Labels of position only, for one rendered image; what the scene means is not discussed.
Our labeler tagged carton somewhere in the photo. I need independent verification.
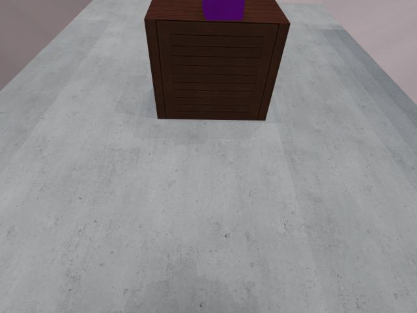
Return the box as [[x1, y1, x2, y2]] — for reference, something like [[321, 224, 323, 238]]
[[203, 0, 245, 20]]

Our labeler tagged pedestal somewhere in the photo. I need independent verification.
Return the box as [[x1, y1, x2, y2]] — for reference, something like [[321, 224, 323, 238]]
[[144, 0, 290, 121]]

